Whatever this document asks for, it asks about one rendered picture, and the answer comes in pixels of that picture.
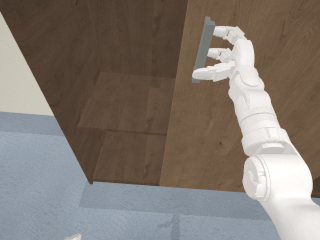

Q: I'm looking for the robot right upper arm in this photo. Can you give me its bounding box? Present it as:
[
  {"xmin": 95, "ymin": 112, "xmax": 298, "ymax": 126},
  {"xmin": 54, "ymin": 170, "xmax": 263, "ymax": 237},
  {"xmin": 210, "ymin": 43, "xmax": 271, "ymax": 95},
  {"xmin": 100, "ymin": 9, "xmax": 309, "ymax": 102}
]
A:
[{"xmin": 242, "ymin": 153, "xmax": 320, "ymax": 240}]

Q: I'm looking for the handle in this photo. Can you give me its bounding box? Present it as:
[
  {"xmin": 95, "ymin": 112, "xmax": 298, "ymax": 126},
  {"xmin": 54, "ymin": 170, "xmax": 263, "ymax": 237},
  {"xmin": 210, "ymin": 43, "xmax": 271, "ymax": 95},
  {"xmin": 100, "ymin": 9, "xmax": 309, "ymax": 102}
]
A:
[{"xmin": 192, "ymin": 16, "xmax": 216, "ymax": 83}]

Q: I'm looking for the right robot hand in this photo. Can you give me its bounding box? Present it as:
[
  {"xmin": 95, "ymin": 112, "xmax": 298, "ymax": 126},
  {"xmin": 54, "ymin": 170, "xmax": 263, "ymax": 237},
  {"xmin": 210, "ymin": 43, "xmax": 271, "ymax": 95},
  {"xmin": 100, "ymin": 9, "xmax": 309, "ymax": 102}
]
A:
[{"xmin": 192, "ymin": 26, "xmax": 255, "ymax": 82}]

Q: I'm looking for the right robot forearm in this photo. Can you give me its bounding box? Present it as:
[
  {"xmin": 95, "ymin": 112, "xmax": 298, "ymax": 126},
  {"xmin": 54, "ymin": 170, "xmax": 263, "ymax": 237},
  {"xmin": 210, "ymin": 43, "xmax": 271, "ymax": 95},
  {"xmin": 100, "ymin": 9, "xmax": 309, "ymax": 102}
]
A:
[{"xmin": 228, "ymin": 65, "xmax": 313, "ymax": 193}]

